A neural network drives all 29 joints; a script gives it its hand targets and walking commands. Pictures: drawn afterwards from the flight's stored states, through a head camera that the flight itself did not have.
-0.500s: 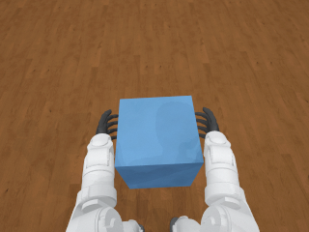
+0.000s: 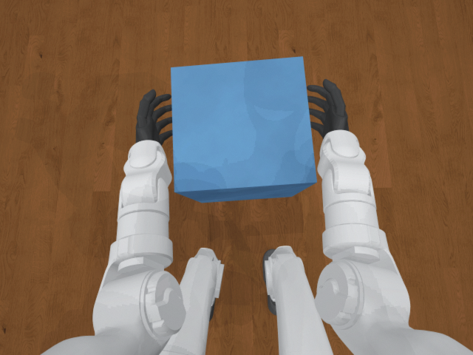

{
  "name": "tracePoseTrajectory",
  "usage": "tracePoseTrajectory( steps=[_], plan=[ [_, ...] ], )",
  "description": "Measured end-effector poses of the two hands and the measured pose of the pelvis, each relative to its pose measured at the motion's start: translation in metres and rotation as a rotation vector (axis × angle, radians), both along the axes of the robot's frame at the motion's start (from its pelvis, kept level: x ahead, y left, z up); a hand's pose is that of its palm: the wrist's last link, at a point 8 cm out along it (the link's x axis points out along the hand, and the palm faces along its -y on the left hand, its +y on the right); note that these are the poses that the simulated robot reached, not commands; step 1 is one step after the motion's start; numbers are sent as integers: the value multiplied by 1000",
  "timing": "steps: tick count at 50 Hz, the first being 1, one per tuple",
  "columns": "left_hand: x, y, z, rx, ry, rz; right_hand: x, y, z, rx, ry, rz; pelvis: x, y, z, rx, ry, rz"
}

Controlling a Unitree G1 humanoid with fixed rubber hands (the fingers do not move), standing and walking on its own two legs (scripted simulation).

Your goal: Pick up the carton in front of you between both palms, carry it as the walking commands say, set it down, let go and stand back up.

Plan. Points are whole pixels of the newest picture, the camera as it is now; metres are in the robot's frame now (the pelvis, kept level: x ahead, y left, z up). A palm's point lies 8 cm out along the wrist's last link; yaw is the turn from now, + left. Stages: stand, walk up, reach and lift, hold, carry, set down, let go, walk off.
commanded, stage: set down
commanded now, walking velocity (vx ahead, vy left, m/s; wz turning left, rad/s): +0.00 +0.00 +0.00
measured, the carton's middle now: (242, 144) +0.46 +0.01 -0.16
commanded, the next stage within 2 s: none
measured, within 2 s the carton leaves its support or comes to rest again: rests again in 1.30 s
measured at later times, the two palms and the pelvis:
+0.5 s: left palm (168, 150) +0.46 +0.17 -0.23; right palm (302, 143) +0.49 -0.12 -0.24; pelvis -0.02 -0.01 -0.13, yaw +2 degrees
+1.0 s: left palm (180, 158) +0.48 +0.18 -0.39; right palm (288, 148) +0.52 -0.12 -0.40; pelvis -0.03 +0.00 -0.23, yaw +2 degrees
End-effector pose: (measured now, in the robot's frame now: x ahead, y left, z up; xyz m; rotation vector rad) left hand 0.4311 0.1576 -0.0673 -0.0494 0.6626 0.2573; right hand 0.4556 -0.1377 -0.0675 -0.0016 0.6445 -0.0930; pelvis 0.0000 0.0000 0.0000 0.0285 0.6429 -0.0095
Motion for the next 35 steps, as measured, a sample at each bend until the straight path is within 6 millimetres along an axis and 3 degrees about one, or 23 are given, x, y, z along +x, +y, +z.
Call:
tracePoseTrajectory(
  steps=[19, 35],
  plan=[
    [23, 11, -129, 28, 20, 10, 25, 11, -140, 13, 21, 29, -7, -14, -98, 22, 194, 6],
    [37, 22, -223, 26, 56, 17, 46, 22, -230, -32, 56, 72, -28, -6, -170, 18, 180, 12]
  ],
)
